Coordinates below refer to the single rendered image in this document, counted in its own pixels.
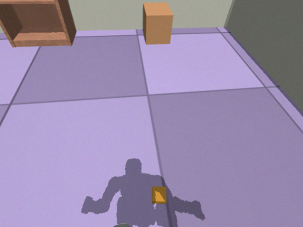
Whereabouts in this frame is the bookshelf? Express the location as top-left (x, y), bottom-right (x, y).
top-left (0, 0), bottom-right (76, 47)

